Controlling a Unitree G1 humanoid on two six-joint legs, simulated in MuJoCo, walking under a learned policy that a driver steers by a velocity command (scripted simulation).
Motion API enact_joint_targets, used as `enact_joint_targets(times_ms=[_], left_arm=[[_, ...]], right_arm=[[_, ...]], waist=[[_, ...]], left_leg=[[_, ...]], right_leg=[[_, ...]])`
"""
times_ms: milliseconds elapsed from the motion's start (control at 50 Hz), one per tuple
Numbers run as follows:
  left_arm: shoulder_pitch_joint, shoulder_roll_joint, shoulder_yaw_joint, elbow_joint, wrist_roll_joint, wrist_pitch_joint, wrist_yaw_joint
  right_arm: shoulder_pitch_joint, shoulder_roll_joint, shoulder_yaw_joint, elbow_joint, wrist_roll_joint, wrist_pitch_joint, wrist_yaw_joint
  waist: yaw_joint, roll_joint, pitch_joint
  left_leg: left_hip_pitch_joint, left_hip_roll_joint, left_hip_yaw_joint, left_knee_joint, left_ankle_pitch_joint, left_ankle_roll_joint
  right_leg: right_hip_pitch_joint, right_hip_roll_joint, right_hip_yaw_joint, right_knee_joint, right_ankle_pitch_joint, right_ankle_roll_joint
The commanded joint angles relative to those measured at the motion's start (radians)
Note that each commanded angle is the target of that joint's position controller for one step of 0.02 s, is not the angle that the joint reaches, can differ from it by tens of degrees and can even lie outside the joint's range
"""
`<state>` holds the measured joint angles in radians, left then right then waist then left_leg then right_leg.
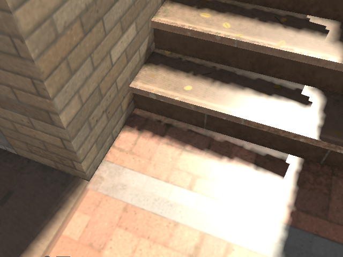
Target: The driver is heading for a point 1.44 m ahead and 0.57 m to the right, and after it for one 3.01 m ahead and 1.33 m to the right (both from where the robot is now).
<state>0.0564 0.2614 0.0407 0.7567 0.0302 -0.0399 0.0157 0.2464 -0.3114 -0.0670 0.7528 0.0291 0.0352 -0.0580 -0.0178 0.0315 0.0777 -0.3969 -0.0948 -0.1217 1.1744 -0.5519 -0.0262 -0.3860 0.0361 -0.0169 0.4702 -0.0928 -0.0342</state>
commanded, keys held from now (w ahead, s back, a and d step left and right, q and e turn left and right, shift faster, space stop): e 0.96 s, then no key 0.04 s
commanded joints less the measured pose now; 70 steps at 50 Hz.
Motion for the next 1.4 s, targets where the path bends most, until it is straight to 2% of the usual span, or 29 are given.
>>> enact_joint_targets(times_ms=[20,100,180,220,240,260,280,300,360,460,580,600,620,640,660,680,720,860,980,1040,1060,1080,1100,1120,1140,1180,1300,1380,1400], left_arm=[[0.015,0.098,0.022,-0.03,0.006,0.027,0.014],[0.005,0.093,0.02,0.018,-0.012,0.011,-0.007],[0.018,0.186,0.04,0.04,-0.037,0.011,-0.013],[0.029,0.147,0.027,0.042,-0.042,0.009,-0.011],[0.011,0.103,0.015,0.017,-0.04,0.002,-0.015],[0.001,0.094,0.013,0.006,-0.039,-0.001,-0.015],[0.004,0.121,0.025,0.011,-0.04,-0.002,-0.014],[0.016,0.122,0.034,0.018,-0.051,-0.001,-0.017],[0.113,0.104,0.042,0.055,-0.055,0.031,-0.009],[0.062,0.084,0.027,0.001,-0.049,0.05,-0.038],[0.097,0.126,0.043,-0.021,-0.045,0.041,-0.075],[0.126,0.142,0.053,-0.011,-0.045,0.038,-0.068],[0.169,0.231,0.082,-0.01,-0.044,0.037,-0.052],[0.201,0.335,0.099,-0.029,-0.019,0.026,-0.052],[0.232,0.285,0.084,-0.031,0.0,0.005,-0.058],[0.174,0.263,0.077,-0.041,-0.008,-0.011,-0.055],[0.075,0.212,0.068,-0.052,-0.049,-0.005,-0.029],[0.073,0.225,0.074,-0.064,-0.046,0.041,0.008],[0.076,0.227,0.078,-0.072,-0.03,0.06,0.006],[0.041,0.199,0.06,-0.08,-0.046,0.069,0.014],[0.069,0.175,0.051,-0.075,-0.046,0.07,0.018],[0.119,0.121,0.034,-0.074,-0.031,0.068,0.017],[0.111,0.146,0.043,-0.101,-0.039,0.057,0.022],[0.138,0.229,0.065,-0.074,-0.028,0.051,0.027],[0.148,0.259,0.082,-0.046,-0.044,0.053,0.027],[0.154,0.21,0.075,-0.018,-0.043,0.071,0.032],[0.06,0.094,0.023,-0.032,-0.042,0.057,0.007],[0.134,0.135,0.029,0.015,-0.037,0.049,0.006],[0.157,0.192,0.035,0.013,-0.027,0.05,0.015]], right_arm=[[0.031,-0.06,-0.012,-0.062,-0.005,0.023,-0.01],[0.031,0.022,0.028,-0.05,-0.029,-0.001,-0.011],[0.023,-0.062,0.009,-0.034,-0.016,-0.003,-0.017],[0.014,-0.092,0.003,-0.049,-0.025,-0.009,-0.023],[-0.008,-0.158,-0.016,-0.049,-0.039,-0.007,-0.02],[-0.001,-0.17,-0.027,-0.041,-0.041,-0.005,-0.013],[-0.03,-0.146,-0.022,-0.064,-0.054,-0.011,-0.01],[-0.034,-0.115,-0.015,-0.072,-0.069,-0.021,-0.013],[-0.123,-0.091,-0.011,-0.092,-0.031,-0.045,-0.016],[-0.108,-0.136,-0.03,-0.045,-0.036,-0.015,-0.022],[-0.157,-0.164,-0.046,-0.019,-0.003,-0.008,-0.018],[-0.107,-0.133,-0.043,0.007,0.008,-0.014,-0.017],[-0.058,-0.097,-0.037,0.01,-0.024,-0.019,-0.008],[-0.147,-0.049,-0.016,-0.06,-0.06,-0.02,-0.013],[-0.194,-0.103,-0.03,-0.06,-0.045,-0.018,-0.014],[-0.195,-0.117,-0.036,-0.058,-0.02,-0.017,-0.01],[-0.184,-0.139,-0.05,-0.023,-0.027,-0.014,-0.012],[-0.152,-0.071,-0.038,-0.006,-0.031,-0.04,0.004],[-0.126,-0.101,-0.041,-0.001,-0.027,-0.07,0.028],[-0.055,-0.09,-0.039,0.019,-0.024,-0.088,0.043],[-0.037,-0.108,-0.043,0.024,-0.031,-0.091,0.045],[-0.031,-0.17,-0.051,0.013,-0.051,-0.088,0.041],[-0.098,-0.21,-0.052,0.005,-0.078,-0.081,0.041],[-0.132,-0.145,-0.036,-0.023,-0.073,-0.086,0.043],[-0.155,-0.124,-0.029,-0.03,-0.059,-0.088,0.042],[-0.182,-0.105,-0.018,-0.027,-0.031,-0.084,0.039],[-0.12,-0.113,-0.004,0.022,-0.039,-0.052,0.032],[-0.083,-0.112,0.005,0.048,-0.021,-0.054,0.047],[-0.056,-0.092,0.016,0.05,-0.042,-0.071,0.055]], waist=[[0.024,-0.143,-0.105],[0.017,-0.165,-0.154],[-0.004,-0.174,-0.145],[-0.012,-0.155,-0.131],[0.012,0.0,-0.121],[0.01,0.169,-0.116],[-0.008,0.211,-0.097],[-0.016,0.199,-0.092],[0.04,0.095,-0.099],[0.01,0.131,-0.118],[0.053,0.106,-0.115],[0.053,0.045,-0.122],[0.042,-0.146,-0.145],[0.071,-0.382,-0.156],[0.114,-0.221,-0.239],[0.086,-0.188,-0.189],[0.045,-0.113,-0.118],[0.03,-0.159,-0.146],[0.041,-0.211,-0.144],[-0.007,-0.195,-0.159],[-0.009,-0.16,-0.162],[0.027,0.04,-0.185],[0.067,0.272,-0.12],[0.049,0.191,-0.125],[0.053,0.123,-0.115],[0.053,0.097,-0.089],[-0.014,0.148,-0.117],[0.022,0.101,-0.102],[0.01,0.014,-0.149]], left_leg=[[-0.073,0.092,0.041,0.009,0.067,-0.035],[0.112,0.114,0.095,-0.378,0.102,-0.034],[0.233,0.065,0.138,-0.651,0.299,0.005],[0.329,0.131,0.077,-0.731,0.326,0.068],[0.322,0.245,-0.032,-0.753,0.31,0.124],[0.268,0.341,-0.141,-0.843,0.293,0.195],[0.266,0.428,-0.218,-0.881,0.401,0.251],[0.304,0.462,-0.233,-0.868,0.635,0.289],[0.391,0.417,-0.077,-0.809,0.884,0.246],[0.353,0.35,0.104,-0.82,0.818,0.214],[0.312,0.389,0.127,-0.712,0.671,0.156],[0.265,0.352,0.165,-0.622,0.59,0.112],[0.096,0.268,0.262,-0.382,0.407,0.029],[-0.192,0.085,0.232,-0.146,-0.15,-0.037],[-0.214,0.094,0.066,0.012,-0.171,-0.028],[-0.252,0.122,0.041,0.034,-0.091,-0.009],[-0.242,0.154,0.024,-0.065,0.066,-0.007],[-0.094,0.087,0.04,-0.334,0.213,-0.06],[0.01,0.063,0.037,-0.504,0.209,-0.054],[0.159,0.064,0.067,-0.752,0.366,-0.024],[0.242,0.114,0.031,-0.839,0.458,0.002],[0.335,0.31,-0.17,-0.883,0.565,0.074],[0.298,0.437,-0.365,-0.898,0.722,0.237],[0.259,0.469,-0.377,-0.899,0.702,0.31],[0.247,0.418,-0.29,-0.882,0.675,0.282],[0.254,0.341,-0.18,-0.86,0.62,0.228],[0.31,0.286,-0.07,-0.819,0.705,0.232],[0.251,0.263,-0.076,-0.779,0.685,0.176],[0.178,0.229,-0.041,-0.749,0.595,0.115]], right_leg=[[0.132,-0.245,0.233,-0.218,0.072,-0.176],[0.129,-0.205,0.169,-0.193,0.243,-0.188],[0.106,-0.206,0.246,-0.17,-0.032,-0.163],[0.005,-0.175,0.265,-0.147,-0.18,-0.091],[-0.072,-0.085,0.156,-0.053,-0.226,-0.034],[-0.092,0.015,0.016,0.098,-0.278,0.018],[-0.146,0.021,0.012,0.271,-0.381,0.047],[-0.208,0.014,0.047,0.468,-0.502,0.059],[-0.29,-0.03,0.102,0.62,-0.44,0.088],[-0.103,-0.047,-0.01,0.408,-0.279,0.134],[0.077,-0.042,-0.07,0.079,-0.16,0.05],[0.169,-0.023,-0.051,-0.019,-0.025,0.017],[0.325,-0.148,0.15,-0.039,0.36,-0.044],[0.394,-0.41,0.567,-0.116,0.563,-0.277],[0.408,-0.441,0.597,-0.147,0.441,-0.344],[0.373,-0.401,0.507,-0.153,0.339,-0.307],[0.306,-0.292,0.383,-0.157,0.178,-0.206],[0.22,-0.2,0.35,-0.159,0.034,-0.189],[0.194,-0.208,0.462,-0.14,0.017,-0.182],[0.183,-0.168,0.464,-0.058,0.095,-0.13],[0.141,-0.129,0.438,-0.011,0.023,-0.086],[0.042,-0.029,0.321,0.186,-0.216,-0.029],[-0.118,0.098,0.177,0.331,-0.528,0.024],[-0.121,0.045,0.197,0.536,-0.561,0.062],[-0.12,0.041,0.198,0.631,-0.501,0.075],[-0.142,0.033,0.195,0.68,-0.409,0.11],[0.039,-0.033,0.046,0.258,-0.384,0.144],[0.264,-0.039,0.045,-0.176,-0.016,0.089],[0.399,-0.137,0.154,-0.147,0.203,0.057]])
Next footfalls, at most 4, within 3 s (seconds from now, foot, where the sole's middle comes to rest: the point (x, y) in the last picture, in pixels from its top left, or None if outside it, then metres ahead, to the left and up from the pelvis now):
0.22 left None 0.08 0.14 -0.77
0.62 right None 0.09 -0.12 -0.77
1.06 left None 0.18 0.08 -0.77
1.40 right None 0.03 -0.12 -0.77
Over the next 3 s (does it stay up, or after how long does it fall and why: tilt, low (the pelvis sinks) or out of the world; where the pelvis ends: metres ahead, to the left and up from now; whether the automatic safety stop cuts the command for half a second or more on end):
stays up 0.57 -0.24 0.01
